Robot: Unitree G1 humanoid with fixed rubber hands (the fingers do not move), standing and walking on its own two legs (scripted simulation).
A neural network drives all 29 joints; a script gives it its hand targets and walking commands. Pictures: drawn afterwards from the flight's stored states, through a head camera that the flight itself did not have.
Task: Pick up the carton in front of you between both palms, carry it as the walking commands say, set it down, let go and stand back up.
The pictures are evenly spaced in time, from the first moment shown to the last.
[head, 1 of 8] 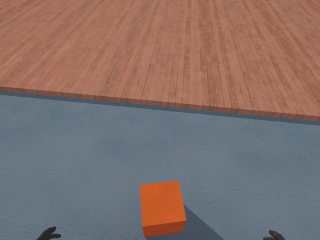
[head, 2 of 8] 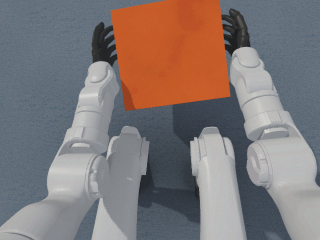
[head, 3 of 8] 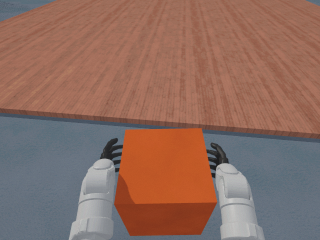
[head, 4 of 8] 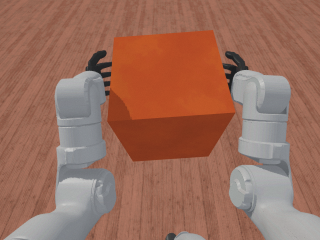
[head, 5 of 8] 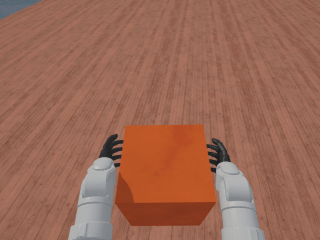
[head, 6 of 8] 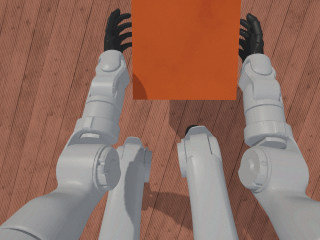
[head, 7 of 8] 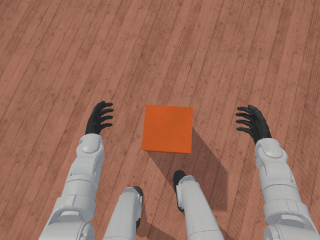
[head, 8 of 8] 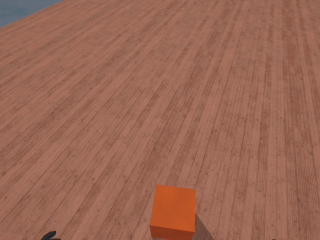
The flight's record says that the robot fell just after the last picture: no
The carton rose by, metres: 0.81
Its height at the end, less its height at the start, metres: +0.06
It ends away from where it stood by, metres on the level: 2.74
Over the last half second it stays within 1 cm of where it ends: yes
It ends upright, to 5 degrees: yes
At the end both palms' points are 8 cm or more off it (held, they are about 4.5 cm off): yes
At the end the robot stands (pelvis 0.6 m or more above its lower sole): yes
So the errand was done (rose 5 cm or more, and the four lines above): yes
